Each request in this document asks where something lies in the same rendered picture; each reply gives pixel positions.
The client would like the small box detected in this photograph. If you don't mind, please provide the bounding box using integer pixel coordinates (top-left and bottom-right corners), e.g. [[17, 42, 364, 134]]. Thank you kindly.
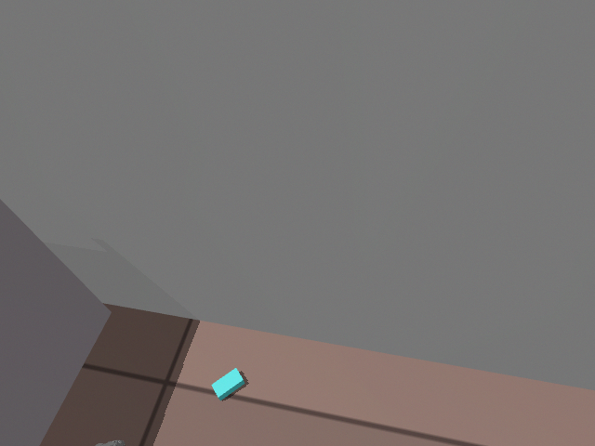
[[211, 368, 245, 400]]

